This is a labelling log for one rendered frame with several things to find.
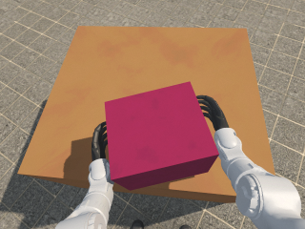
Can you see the left robot hand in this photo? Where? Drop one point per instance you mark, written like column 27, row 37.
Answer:
column 98, row 145

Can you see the left robot upper arm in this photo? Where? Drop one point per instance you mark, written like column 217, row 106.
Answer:
column 90, row 220

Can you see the robot left forearm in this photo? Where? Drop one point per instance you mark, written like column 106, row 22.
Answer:
column 100, row 194

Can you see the right robot upper arm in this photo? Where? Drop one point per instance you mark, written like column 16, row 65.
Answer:
column 269, row 202

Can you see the robot right forearm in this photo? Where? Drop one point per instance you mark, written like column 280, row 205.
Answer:
column 233, row 161

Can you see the robot left foot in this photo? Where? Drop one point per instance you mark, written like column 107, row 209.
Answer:
column 137, row 224

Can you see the right robot hand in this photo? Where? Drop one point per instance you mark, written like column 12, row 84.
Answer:
column 214, row 113

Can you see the carton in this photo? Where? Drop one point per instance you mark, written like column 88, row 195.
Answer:
column 158, row 136

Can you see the pedestal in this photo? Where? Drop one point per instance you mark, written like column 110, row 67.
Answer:
column 105, row 63

